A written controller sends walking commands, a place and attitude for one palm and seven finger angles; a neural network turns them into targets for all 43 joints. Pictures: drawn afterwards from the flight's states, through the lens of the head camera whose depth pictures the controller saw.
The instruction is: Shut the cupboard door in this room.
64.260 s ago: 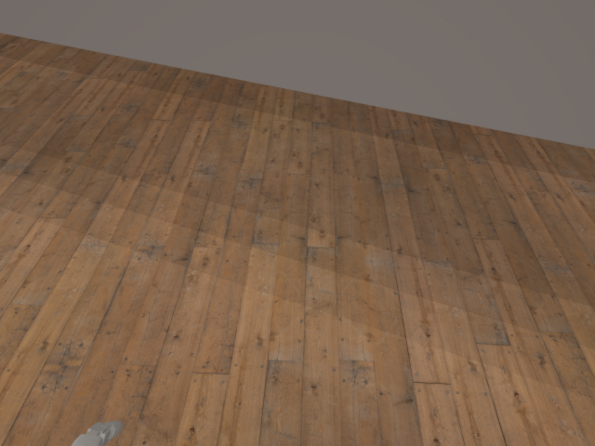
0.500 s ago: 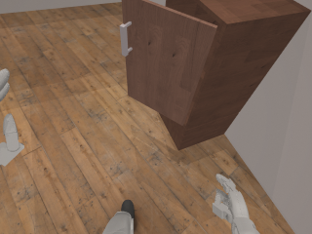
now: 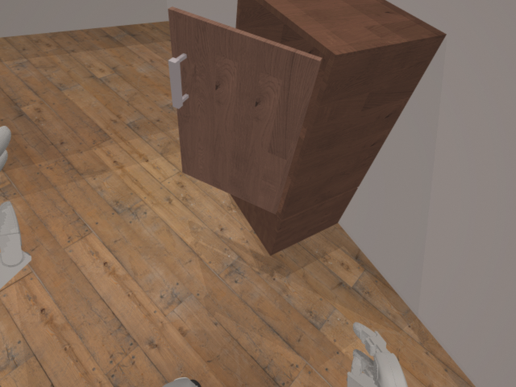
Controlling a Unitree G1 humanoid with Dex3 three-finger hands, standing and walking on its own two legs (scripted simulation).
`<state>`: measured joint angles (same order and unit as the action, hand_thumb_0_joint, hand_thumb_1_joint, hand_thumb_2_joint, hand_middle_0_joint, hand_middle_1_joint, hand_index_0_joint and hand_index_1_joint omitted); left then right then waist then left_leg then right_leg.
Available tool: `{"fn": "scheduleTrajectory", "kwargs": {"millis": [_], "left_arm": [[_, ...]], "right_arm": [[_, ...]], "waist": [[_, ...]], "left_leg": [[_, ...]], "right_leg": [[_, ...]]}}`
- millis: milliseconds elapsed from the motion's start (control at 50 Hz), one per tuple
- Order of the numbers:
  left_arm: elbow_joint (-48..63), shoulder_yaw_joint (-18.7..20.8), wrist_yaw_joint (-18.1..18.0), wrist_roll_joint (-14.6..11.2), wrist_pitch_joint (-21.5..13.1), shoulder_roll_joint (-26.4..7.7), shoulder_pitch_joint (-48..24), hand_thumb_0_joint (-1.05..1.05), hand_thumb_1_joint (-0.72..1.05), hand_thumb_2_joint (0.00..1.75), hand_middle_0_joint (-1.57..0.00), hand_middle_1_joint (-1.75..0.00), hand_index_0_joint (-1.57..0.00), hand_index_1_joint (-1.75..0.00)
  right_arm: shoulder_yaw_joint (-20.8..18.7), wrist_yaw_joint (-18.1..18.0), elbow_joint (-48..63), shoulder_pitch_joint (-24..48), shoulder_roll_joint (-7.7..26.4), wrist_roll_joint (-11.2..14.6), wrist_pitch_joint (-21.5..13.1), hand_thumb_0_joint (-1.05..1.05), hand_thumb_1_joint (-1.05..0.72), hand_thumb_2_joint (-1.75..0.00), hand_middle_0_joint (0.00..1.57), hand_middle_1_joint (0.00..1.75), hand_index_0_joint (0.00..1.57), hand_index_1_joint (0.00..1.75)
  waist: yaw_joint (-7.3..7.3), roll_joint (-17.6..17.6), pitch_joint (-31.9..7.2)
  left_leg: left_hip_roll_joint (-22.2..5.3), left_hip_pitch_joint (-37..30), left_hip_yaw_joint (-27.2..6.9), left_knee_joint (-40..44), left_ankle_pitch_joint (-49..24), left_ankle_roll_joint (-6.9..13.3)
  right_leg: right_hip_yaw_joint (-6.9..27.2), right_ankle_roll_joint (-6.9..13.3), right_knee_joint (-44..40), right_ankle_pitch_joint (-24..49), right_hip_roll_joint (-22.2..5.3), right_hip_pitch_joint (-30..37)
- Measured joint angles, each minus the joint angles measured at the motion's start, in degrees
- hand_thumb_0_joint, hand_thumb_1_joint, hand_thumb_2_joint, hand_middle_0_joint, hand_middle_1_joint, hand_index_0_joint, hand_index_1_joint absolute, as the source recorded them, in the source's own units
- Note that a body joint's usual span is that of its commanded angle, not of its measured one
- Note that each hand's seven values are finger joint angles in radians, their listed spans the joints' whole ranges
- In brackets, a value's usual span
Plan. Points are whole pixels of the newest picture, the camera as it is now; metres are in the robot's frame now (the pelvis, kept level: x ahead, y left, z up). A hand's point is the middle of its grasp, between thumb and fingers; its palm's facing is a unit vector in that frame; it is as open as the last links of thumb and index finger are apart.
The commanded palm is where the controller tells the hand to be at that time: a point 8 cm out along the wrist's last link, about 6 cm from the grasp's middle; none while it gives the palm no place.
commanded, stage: stop stepping back and stand still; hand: left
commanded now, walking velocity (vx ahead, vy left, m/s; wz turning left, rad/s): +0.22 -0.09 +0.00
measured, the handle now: (180, 81) +0.87 +0.20 -0.03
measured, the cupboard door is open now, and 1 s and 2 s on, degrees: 34 34 34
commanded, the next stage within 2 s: let the arm hang, fingers relaxed in 0.44 s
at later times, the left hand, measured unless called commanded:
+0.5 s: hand (15, 243) +0.23 +0.25 +0.18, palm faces +0.41 -0.84 -0.36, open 7.4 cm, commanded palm +0.16 +0.30 +0.19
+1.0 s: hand out of the picture -0.01 +0.20 -0.17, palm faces +0.07 -0.98 -0.17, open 7.0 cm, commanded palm none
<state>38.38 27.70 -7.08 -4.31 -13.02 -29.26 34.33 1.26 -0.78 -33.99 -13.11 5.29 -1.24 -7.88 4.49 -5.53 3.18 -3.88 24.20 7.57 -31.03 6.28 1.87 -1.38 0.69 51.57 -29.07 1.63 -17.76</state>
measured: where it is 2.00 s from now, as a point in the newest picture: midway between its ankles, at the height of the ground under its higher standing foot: outside the picture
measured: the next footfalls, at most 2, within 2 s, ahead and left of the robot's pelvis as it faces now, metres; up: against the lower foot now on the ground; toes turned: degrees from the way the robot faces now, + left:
right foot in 0.12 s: +0.04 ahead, -0.09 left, +0.00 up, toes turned -2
left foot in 0.44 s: +0.10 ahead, +0.13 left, +0.00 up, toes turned +5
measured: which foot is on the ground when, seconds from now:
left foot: down 0.00-0.14, up 0.16-0.42, down 0.44-1.00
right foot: up 0.00-0.10, down 0.12-1.00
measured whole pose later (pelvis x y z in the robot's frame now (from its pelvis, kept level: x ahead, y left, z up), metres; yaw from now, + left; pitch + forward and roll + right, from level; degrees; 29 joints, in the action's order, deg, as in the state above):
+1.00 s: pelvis +0.02 +0.02 +0.01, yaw +2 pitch -1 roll -1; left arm -57.7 1.1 -1.2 0.3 2.3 -11.5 20.6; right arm 0.3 -0.9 -60.0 -18.0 9.9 -1.5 2.4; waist 0.1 -2.5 3.4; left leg -1.7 16.5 2.4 -28.0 10.8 0.7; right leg -5.0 0.8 25.2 -15.9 0.2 -8.7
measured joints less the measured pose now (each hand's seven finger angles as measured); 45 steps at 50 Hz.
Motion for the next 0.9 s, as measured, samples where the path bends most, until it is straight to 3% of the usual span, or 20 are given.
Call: {"fn": "scheduleTrajectory", "kwargs": {"millis": [80, 120, 180, 260, 340, 400, 440, 500, 540, 560, 600, 660, 700, 780, 840, 900], "left_arm": [[2.18, 3.47, -0.18, -0.55, -1.31, -3.76, 6.41, 0.01, 0.89, 0.90, -0.22, -0.30, -0.22, -0.30], [-1.68, 4.16, -0.67, -0.43, -0.19, -3.69, 5.78, 0.01, 0.89, 0.90, -0.22, -0.30, -0.22, -0.30], [-10.83, 1.79, -1.45, 0.07, 2.56, 0.71, 1.38, 0.00, 0.89, 0.90, -0.22, -0.30, -0.22, -0.30], [-23.25, -2.29, -2.99, 0.58, 5.57, 8.05, -4.31, 0.00, 0.89, 0.90, -0.21, -0.30, -0.21, -0.30], [-27.46, -7.94, -3.55, 1.87, 7.42, 13.79, -11.49, 0.01, 0.90, 0.90, -0.21, -0.30, -0.21, -0.30], [-20.33, -11.33, -2.90, 2.36, 6.88, 14.77, -12.33, 0.02, 0.90, 0.90, -0.21, -0.30, -0.21, -0.30], [-12.77, -11.00, -2.54, 2.19, 5.04, 12.85, -9.91, 0.02, 0.90, 0.90, -0.21, -0.30, -0.21, -0.30], [-5.72, -5.21, -2.81, 1.59, 1.58, 6.03, -6.16, 0.02, 0.89, 0.90, -0.22, -0.30, -0.21, -0.30], [-5.10, -1.36, -2.73, 1.37, 0.49, 2.03, -5.04, 0.02, 0.89, 0.90, -0.22, -0.30, -0.21, -0.30], [-8.11, -1.93, -2.14, 2.23, -0.33, 0.88, -6.39, 0.01, 0.89, 0.90, -0.22, -0.30, -0.21, -0.30], [-19.47, -7.50, 1.12, 3.80, 3.08, 1.00, -12.29, 0.01, 0.90, 0.90, -0.21, -0.30, -0.21, -0.30], [-41.58, -16.25, 5.05, 4.86, 10.58, 6.07, -18.78, 0.00, 0.90, 0.90, -0.20, -0.30, -0.20, -0.30], [-54.82, -20.76, 6.56, 5.25, 13.93, 9.64, -20.33, 0.00, 0.91, 0.90, -0.20, -0.30, -0.20, -0.29], [-73.15, -26.67, 7.43, 5.41, 16.66, 16.00, -18.96, 0.01, 0.91, 0.90, -0.20, -0.30, -0.20, -0.29], [-82.55, -28.05, 6.76, 4.70, 16.99, 19.69, -16.84, 0.00, 0.93, 0.90, -0.20, -0.30, -0.20, -0.29], [-87.99, -26.13, 5.41, 4.46, 15.74, 18.37, -16.11, -0.03, 1.02, 0.90, -0.21, -0.30, -0.21, -0.30]], "right_arm": [[0.87, -0.47, 0.28, -1.86, 0.12, -0.32, 2.05, 0.01, -0.90, -0.90, 0.20, 0.30, 0.21, 0.30], [0.73, -1.19, 0.07, -1.89, 1.29, 0.05, 3.58, 0.01, -0.90, -0.90, 0.20, 0.30, 0.21, 0.30], [0.07, -1.91, -1.96, -0.73, 4.58, 0.65, 5.81, 0.01, -0.90, -0.90, 0.20, 0.30, 0.21, 0.30], [-0.52, -2.52, -5.32, -1.74, 7.19, 1.65, 6.21, 0.01, -0.90, -0.90, 0.20, 0.30, 0.21, 0.30], [-1.25, -4.03, -6.06, -2.42, 8.87, 1.67, 4.78, 0.01, -0.91, -0.90, 0.20, 0.30, 0.20, 0.30], [-1.83, -4.51, -5.21, -0.88, 9.32, 1.44, 3.66, 0.01, -0.91, -0.90, 0.20, 0.30, 0.20, 0.30], [-2.14, -4.47, -3.33, 0.52, 9.31, 1.33, 3.09, 0.01, -0.91, -0.90, 0.20, 0.30, 0.20, 0.30], [-2.82, -3.91, -0.54, 3.03, 7.10, 1.28, 3.12, 0.01, -0.91, -0.90, 0.20, 0.30, 0.20, 0.30], [-2.99, -3.30, 1.13, 3.15, 6.30, 1.01, 2.85, 0.01, -0.91, -0.90, 0.20, 0.30, 0.20, 0.30], [-3.28, -2.32, 0.52, 3.09, 6.71, 1.14, 1.57, 0.01, -0.91, -0.90, 0.20, 0.30, 0.20, 0.30], [-3.11, -0.58, -1.98, 3.60, 9.09, 1.34, 1.86, 0.01, -0.91, -0.90, 0.19, 0.30, 0.20, 0.30], [-2.41, 0.77, -7.01, 5.07, 11.33, 1.19, 4.57, 0.00, -0.91, -0.90, 0.20, 0.30, 0.20, 0.30], [-1.69, 1.26, -9.71, 4.99, 11.23, 0.80, 6.00, 0.00, -0.91, -0.90, 0.20, 0.30, 0.20, 0.30], [-0.19, 1.74, -13.84, 2.42, 8.37, -0.23, 8.20, 0.00, -0.91, -0.90, 0.20, 0.30, 0.20, 0.30], [0.65, 1.75, -17.47, -0.22, 5.87, -0.60, 9.22, 0.01, -0.91, -0.90, 0.20, 0.30, 0.20, 0.30], [0.50, 1.07, -21.45, -2.76, 4.14, -0.53, 9.77, 0.01, -0.92, -0.90, 0.20, 0.30, 0.20, 0.30]], "waist": [[-2.29, 3.75, -3.68], [-3.41, 5.20, -5.32], [-5.72, 8.73, -6.45], [-7.69, 8.32, -8.61], [-7.58, 5.99, -6.86], [-6.74, 4.00, -4.01], [-5.80, 3.20, -2.61], [-4.32, 0.02, -0.72], [-3.37, 0.58, -0.84], [-3.28, 1.95, -1.42], [-3.98, 5.45, -3.13], [-4.16, 10.44, -5.50], [-3.72, 11.50, -6.35], [-2.89, 8.34, -5.01], [-2.94, 4.56, -2.88], [-3.96, 2.23, -1.03]], "left_leg": [[-0.67, -0.86, -0.40, 4.36, -1.04, -0.78], [0.46, -0.44, 0.31, 3.34, 2.19, -1.20], [1.37, 2.09, -1.63, -6.29, 11.12, -2.01], [2.53, 2.48, -4.06, -16.67, 12.03, -2.26], [1.51, 0.23, -4.12, -15.32, 11.02, -1.27], [1.23, -2.68, -3.80, -9.75, 9.84, -0.31], [1.62, -6.16, -3.74, -2.74, 5.38, 0.10], [2.23, -7.56, -1.81, -0.87, 7.16, -1.24], [2.08, -7.31, -1.71, -0.74, 7.20, -1.39], [2.00, -6.64, -2.05, -0.89, 7.08, -1.29], [2.35, -4.80, -2.56, -2.08, 7.14, -0.87], [2.51, -3.36, -3.01, -3.13, 7.51, -0.38], [2.89, -3.35, -3.08, -2.52, 7.11, -0.18], [3.48, -4.70, -3.09, -1.03, 6.46, -0.42], [3.34, -5.95, -3.55, 0.40, 5.87, -0.77], [2.78, -6.53, -4.76, 1.69, 5.00, -1.23]], "right_leg": [[-6.12, 0.63, -13.29, 0.31, 1.66, 4.07], [-6.21, 1.13, -21.32, 1.01, 1.54, 7.92], [-5.40, 4.26, -23.43, 9.80, 1.15, 8.73], [-3.94, 3.86, -24.41, 8.99, -0.59, 10.89], [-5.96, 3.47, -24.19, 8.00, -1.33, 12.66], [-6.89, 3.45, -23.12, 7.32, -0.67, 12.46], [-6.39, 3.32, -21.20, 6.47, 0.25, 11.29], [-3.28, 0.49, -13.59, 6.04, -0.84, 7.15], [-1.75, -0.61, -13.01, 4.33, -0.79, 5.49], [-1.55, -0.60, -14.11, 5.77, -1.03, 4.80], [-0.96, -0.87, -17.39, 9.15, -2.31, 3.77], [-1.39, -0.85, -17.54, 9.58, -2.50, 2.94], [-1.51, -0.87, -17.70, 9.55, -2.85, 2.80], [-1.57, -0.56, -17.67, 9.20, -3.37, 3.53], [-2.03, -0.34, -19.08, 9.66, -3.10, 4.91], [-3.21, 0.16, -21.95, 11.01, -2.29, 6.56]]}}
